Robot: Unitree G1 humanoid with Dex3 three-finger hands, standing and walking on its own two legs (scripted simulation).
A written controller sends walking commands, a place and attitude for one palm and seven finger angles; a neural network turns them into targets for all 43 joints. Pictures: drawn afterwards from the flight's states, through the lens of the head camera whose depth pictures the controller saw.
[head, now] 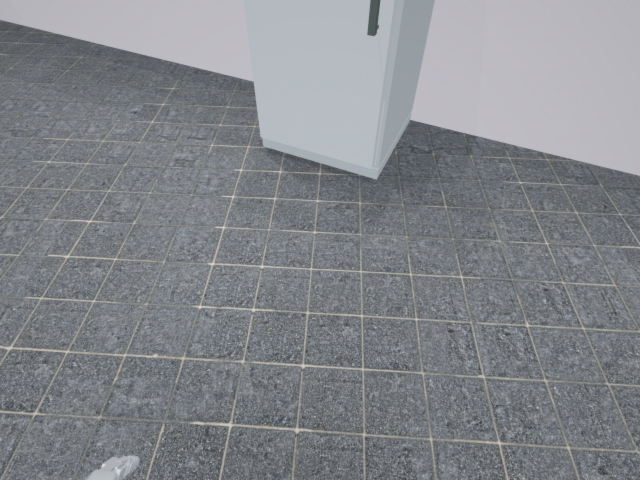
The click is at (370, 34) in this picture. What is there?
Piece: fridge door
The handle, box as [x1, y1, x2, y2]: [367, 0, 379, 35]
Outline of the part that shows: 379,0 370,1 367,34 374,35 378,27 377,17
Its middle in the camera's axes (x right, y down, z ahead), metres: +0.19 -0.88 +1.19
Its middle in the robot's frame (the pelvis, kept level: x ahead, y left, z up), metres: +1.51 -0.10 +0.16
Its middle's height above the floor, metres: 0.93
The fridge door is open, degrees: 0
